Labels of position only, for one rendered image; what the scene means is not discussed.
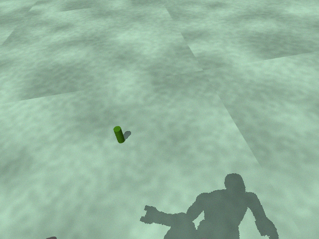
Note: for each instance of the can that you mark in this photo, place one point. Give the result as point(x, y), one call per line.
point(119, 134)

